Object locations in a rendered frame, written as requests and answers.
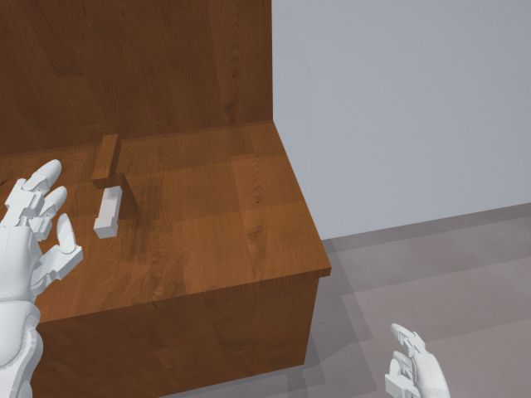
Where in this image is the tap lever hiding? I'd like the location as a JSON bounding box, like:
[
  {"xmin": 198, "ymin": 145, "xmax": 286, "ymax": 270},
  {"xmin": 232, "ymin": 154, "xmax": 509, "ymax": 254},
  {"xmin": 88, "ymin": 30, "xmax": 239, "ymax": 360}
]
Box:
[{"xmin": 94, "ymin": 186, "xmax": 122, "ymax": 239}]

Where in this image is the left robot hand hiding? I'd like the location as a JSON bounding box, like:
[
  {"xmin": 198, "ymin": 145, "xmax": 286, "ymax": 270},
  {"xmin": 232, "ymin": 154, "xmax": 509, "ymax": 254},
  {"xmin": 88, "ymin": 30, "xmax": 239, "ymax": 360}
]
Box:
[{"xmin": 0, "ymin": 159, "xmax": 83, "ymax": 304}]

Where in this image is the left robot forearm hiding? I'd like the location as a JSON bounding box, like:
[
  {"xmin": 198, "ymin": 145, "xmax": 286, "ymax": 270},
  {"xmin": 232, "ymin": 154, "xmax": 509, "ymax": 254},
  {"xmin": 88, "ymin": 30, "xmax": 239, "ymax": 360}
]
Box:
[{"xmin": 0, "ymin": 301, "xmax": 43, "ymax": 398}]

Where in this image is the counter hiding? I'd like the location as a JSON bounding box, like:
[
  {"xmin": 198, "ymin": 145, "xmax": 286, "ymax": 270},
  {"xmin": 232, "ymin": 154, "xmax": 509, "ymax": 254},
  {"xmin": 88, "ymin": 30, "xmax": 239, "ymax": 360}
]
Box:
[{"xmin": 0, "ymin": 0, "xmax": 332, "ymax": 398}]

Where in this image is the right robot hand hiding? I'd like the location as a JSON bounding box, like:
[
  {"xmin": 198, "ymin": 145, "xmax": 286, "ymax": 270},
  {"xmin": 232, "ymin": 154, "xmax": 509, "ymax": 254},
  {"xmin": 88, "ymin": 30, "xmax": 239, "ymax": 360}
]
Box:
[{"xmin": 385, "ymin": 323, "xmax": 451, "ymax": 398}]

